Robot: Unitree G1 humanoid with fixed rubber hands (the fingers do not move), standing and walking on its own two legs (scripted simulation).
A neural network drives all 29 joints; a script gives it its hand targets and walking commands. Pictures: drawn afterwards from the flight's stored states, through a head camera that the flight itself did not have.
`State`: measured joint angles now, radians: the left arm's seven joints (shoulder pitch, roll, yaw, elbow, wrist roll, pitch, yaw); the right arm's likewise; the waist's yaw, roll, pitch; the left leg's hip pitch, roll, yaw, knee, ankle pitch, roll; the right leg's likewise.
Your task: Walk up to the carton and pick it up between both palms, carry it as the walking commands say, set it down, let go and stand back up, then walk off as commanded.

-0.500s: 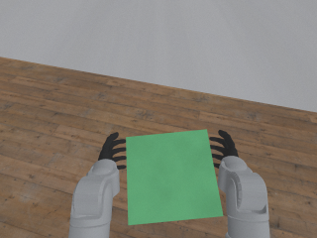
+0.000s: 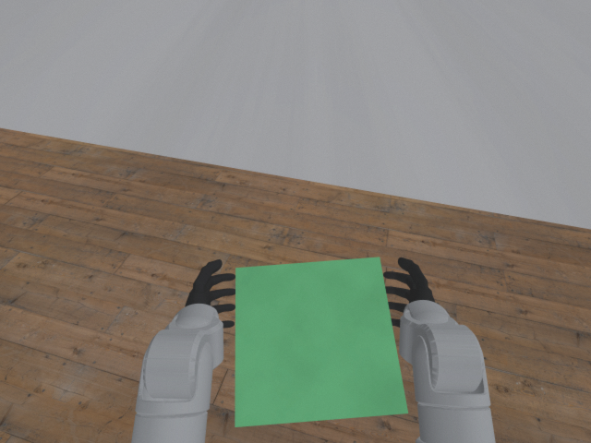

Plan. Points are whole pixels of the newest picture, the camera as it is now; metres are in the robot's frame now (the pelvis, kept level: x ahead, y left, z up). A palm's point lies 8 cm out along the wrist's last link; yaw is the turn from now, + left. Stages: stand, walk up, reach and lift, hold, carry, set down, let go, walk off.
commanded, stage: carry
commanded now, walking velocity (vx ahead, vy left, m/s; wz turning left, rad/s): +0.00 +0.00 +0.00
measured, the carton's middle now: (312, 345) +0.29 -0.01 -0.01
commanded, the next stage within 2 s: none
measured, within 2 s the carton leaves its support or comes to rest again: neither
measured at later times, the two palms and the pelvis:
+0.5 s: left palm (203, 307) +0.31 +0.14 +0.05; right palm (401, 306) +0.31 -0.13 +0.05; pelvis +0.03 +0.00 +0.00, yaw +0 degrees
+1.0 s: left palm (213, 314) +0.31 +0.13 +0.04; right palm (408, 314) +0.31 -0.15 +0.04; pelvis +0.03 -0.01 +0.00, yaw +0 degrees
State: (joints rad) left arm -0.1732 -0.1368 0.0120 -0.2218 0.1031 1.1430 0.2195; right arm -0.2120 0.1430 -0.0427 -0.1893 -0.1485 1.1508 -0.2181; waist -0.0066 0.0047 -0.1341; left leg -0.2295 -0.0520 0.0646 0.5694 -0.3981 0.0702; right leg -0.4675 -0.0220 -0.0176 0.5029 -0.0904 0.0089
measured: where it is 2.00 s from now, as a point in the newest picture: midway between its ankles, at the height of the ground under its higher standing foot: outside the picture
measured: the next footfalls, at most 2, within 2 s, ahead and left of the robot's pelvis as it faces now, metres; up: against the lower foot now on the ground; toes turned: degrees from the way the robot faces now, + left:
none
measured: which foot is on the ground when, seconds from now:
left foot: down 0.00-1.00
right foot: down 0.00-1.00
